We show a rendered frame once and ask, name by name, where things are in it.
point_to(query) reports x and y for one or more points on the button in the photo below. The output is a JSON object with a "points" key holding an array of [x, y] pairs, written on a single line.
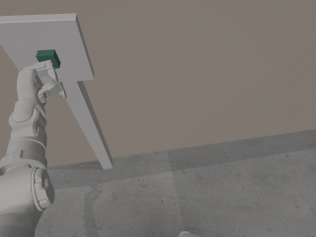
{"points": [[48, 54]]}

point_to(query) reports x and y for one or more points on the panel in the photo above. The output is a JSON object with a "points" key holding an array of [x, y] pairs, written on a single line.
{"points": [[21, 36]]}

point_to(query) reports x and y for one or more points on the robot left forearm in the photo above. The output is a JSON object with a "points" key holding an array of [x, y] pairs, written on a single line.
{"points": [[28, 140]]}

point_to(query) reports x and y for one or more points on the robot left hand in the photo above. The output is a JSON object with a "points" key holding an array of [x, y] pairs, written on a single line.
{"points": [[29, 85]]}

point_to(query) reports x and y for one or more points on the robot left upper arm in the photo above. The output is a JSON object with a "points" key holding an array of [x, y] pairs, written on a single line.
{"points": [[24, 195]]}

